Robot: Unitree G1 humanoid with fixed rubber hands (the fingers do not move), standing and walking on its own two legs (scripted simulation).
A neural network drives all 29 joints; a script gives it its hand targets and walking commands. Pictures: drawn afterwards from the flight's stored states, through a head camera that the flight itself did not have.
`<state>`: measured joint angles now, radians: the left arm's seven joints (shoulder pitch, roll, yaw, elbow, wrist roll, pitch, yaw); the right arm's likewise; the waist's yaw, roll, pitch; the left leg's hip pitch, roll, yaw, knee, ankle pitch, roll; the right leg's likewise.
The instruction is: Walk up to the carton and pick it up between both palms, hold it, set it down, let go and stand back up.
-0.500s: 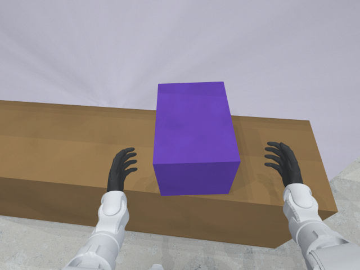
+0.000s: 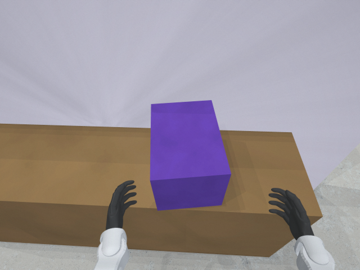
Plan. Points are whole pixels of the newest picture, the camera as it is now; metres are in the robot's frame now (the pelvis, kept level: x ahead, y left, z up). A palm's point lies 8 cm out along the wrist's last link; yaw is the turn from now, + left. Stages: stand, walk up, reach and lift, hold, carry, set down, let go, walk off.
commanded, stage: set down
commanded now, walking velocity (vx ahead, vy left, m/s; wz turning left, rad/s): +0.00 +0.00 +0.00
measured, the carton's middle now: (185, 153) +0.50 +0.04 -0.10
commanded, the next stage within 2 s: let go in 1.86 s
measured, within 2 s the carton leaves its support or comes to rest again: neither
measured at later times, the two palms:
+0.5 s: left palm (103, 248) +0.19 +0.20 -0.03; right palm (306, 253) +0.20 -0.23 -0.04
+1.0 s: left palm (100, 245) +0.20 +0.21 -0.05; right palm (300, 253) +0.20 -0.22 -0.04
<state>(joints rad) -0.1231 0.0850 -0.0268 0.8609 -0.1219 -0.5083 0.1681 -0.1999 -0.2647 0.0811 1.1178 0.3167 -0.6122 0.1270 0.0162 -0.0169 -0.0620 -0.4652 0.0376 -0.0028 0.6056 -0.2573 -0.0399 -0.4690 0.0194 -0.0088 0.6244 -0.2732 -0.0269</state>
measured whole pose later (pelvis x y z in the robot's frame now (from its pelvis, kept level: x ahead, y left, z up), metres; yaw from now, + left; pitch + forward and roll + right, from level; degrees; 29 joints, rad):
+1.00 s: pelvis +0.04 +0.02 +0.02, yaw -2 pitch -1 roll +0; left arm 0.25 0.12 -0.04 0.57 -0.01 -0.29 0.12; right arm 0.14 -0.24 0.05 0.88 0.22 -0.51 0.12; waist 0.04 -0.03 0.01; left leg -0.15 0.03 0.03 0.40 -0.24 -0.02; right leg -0.16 0.01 0.03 0.40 -0.23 -0.01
